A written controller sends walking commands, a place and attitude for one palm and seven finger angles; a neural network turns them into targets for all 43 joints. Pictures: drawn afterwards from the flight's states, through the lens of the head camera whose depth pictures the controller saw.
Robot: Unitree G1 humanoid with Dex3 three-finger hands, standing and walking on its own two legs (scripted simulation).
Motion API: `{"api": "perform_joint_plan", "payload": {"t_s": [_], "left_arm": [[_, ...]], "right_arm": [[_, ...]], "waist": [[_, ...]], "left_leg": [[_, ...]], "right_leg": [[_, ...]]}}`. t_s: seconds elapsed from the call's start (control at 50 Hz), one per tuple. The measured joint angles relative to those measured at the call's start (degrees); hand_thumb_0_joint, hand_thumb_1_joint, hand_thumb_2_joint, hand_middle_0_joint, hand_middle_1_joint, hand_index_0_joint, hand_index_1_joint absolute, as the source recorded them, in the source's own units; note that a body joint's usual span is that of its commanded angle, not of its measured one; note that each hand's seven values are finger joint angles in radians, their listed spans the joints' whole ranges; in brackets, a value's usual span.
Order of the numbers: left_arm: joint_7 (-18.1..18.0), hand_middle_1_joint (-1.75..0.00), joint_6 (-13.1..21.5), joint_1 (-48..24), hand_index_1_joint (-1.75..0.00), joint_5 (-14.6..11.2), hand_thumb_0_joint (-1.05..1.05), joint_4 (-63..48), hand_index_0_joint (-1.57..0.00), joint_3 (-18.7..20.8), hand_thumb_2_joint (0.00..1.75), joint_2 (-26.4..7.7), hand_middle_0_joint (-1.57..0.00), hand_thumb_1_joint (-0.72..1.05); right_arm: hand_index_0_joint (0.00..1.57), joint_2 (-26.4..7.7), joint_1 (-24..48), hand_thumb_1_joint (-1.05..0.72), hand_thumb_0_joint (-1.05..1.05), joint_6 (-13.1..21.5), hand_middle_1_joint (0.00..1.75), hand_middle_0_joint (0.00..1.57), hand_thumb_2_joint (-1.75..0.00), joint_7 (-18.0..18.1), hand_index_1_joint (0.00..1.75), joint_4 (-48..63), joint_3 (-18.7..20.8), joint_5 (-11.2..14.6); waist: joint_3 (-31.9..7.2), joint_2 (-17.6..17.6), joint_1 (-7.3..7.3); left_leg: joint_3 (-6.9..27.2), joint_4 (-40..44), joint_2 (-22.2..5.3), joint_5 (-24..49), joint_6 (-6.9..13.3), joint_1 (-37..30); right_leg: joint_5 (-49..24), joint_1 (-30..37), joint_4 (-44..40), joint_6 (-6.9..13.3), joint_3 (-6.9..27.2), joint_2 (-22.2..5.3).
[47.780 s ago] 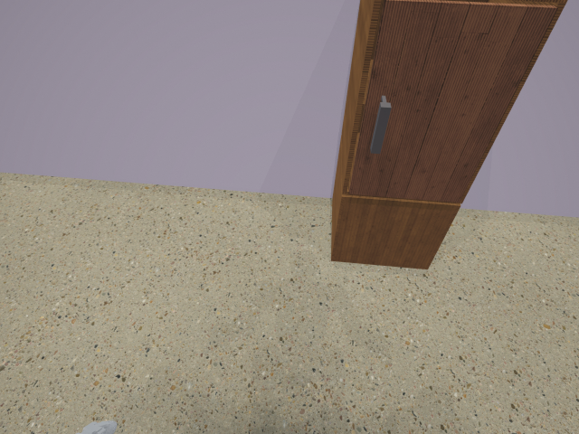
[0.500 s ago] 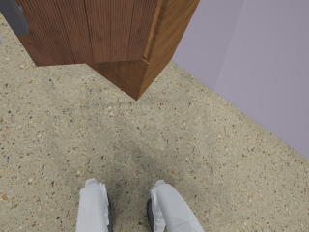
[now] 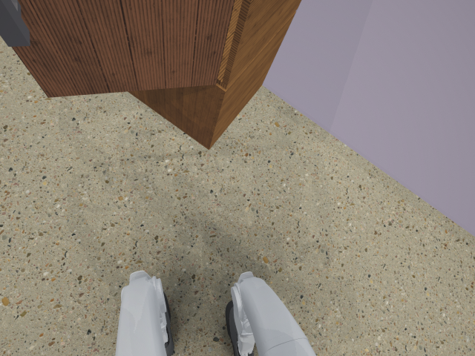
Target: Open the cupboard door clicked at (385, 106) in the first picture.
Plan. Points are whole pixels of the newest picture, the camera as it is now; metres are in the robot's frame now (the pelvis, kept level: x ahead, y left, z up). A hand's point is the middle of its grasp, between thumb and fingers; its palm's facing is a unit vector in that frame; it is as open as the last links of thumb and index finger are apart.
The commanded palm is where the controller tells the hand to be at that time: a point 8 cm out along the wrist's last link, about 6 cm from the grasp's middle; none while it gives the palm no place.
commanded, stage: slide the fingers in behind the handle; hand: left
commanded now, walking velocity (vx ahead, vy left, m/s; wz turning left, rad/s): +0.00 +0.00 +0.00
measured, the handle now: out of the picture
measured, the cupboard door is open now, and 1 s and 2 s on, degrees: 48 48 48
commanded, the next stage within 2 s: close the thumb around the handle in 1.60 s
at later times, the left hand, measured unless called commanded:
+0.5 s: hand out of the picture +0.57 +0.29 +0.10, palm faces +0.12 -0.99 -0.01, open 14.0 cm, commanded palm +0.57 +0.29 +0.09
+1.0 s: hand out of the picture +0.58 +0.26 +0.10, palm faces +0.15 -0.99 -0.03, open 13.9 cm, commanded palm +0.57 +0.26 +0.09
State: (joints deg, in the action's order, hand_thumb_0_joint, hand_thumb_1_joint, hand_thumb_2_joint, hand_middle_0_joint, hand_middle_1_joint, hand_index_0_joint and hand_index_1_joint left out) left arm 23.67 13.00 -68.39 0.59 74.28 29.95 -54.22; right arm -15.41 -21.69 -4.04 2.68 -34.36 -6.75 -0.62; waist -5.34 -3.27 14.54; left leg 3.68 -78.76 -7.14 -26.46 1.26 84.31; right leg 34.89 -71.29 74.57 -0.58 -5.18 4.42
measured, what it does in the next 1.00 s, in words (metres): stands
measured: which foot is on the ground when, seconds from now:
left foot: down 0.00-1.00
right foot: down 0.00-1.00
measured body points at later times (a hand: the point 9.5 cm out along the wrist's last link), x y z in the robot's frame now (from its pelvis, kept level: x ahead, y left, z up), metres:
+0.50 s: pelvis +0.00 +0.01 +0.01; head +0.19 +0.07 +0.41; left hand +0.56 +0.34 +0.10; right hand -0.01 -0.25 -0.08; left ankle +0.07 +0.11 -0.59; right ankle +0.00 -0.14 -0.59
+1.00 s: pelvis +0.00 -0.01 +0.00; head +0.19 +0.04 +0.40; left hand +0.56 +0.31 +0.10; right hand -0.03 -0.27 -0.09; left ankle +0.07 +0.11 -0.59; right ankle +0.00 -0.14 -0.59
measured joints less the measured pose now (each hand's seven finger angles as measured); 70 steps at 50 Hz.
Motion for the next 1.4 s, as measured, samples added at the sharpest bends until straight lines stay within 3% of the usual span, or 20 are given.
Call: {"api": "perform_joint_plan", "payload": {"t_s": [0.1,0.22,0.66,0.96,1.16,1.4], "left_arm": [[0.0,-1.2,1.7,0.2,-1.2,-1.1,-0.01,-1.9,-0.3,1.1,0.3,1.1,-0.3,-0.5],[-0.7,-1.2,0.2,0.2,-1.2,-0.7,-0.01,-2.2,-0.3,-0.8,0.3,2.7,-0.3,-0.5],[-7.3,-1.2,1.6,1.2,-1.2,0.0,-0.01,-3.6,-0.3,-2.1,0.3,9.8,-0.3,-0.5],[-10.2,-1.2,3.2,-1.1,-1.22,0.6,-0.01,-0.3,-0.31,-2.7,0.3,9.4,-0.3,-0.5],[-9.6,-1.2,2.0,-0.9,-1.21,-0.3,-0.01,-3.0,-0.31,-4.4,0.3,11.9,-0.3,-0.5],[-12.3,-1.2,3.0,1.9,-1.21,-0.2,-0.01,-2.8,-0.31,-3.7,0.3,13.2,-0.3,-0.5]], "right_arm": [[0.2,0.3,0.3,-0.9,0.0,0.3,0.3,0.21,-0.9,-0.3,0.3,-0.8,0.3,-0.1],[0.2,0.4,0.3,-0.9,0.0,0.1,0.3,0.21,-0.9,-0.6,0.3,-0.7,0.6,-0.1],[0.2,1.3,-0.9,-0.9,0.0,0.6,0.3,0.21,-0.9,-2.4,0.3,-1.6,1.6,-1.4],[0.2,0.6,-1.1,-0.9,0.0,0.9,0.3,0.21,-0.9,-2.6,0.3,-2.0,1.8,-1.4],[0.2,0.8,-0.6,-0.9,0.0,1.0,0.3,0.2,-0.9,-2.6,0.3,-3.0,2.5,-1.4],[0.2,1.1,-0.7,-0.9,0.0,1.4,0.3,0.2,-0.9,-3.4,0.3,-3.2,2.8,-1.5]], "waist": [[-0.1,0.5,-0.17],[-0.3,0.6,-0.4],[-0.8,-0.3,-0.23],[-0.7,-0.3,0.51],[-0.7,0.0,-0.29],[-1.2,-0.4,-0.61]], "left_leg": [[0.0,-0.4,-0.1,-0.3,0.1,0.2],[0.1,-0.1,0.3,-0.3,0.2,-0.1],[-0.9,2.0,0.8,0.4,0.5,-2.2],[-0.3,1.2,0.5,0.6,-0.5,-1.1],[0.3,1.3,0.5,0.7,-1.1,-0.9],[-0.1,2.3,0.4,0.1,-1.4,-3.3]], "right_leg": [[0.1,-0.2,0.2,-0.1,0.0,0.1],[0.1,0.5,-0.3,-0.3,-0.1,-0.2],[-0.5,2.1,-1.9,-0.6,0.7,-0.8],[0.1,0.4,0.0,0.5,0.3,-0.5],[0.3,0.3,0.2,1.1,-0.3,-0.3],[0.6,2.6,-1.0,1.2,0.1,-0.2]]}}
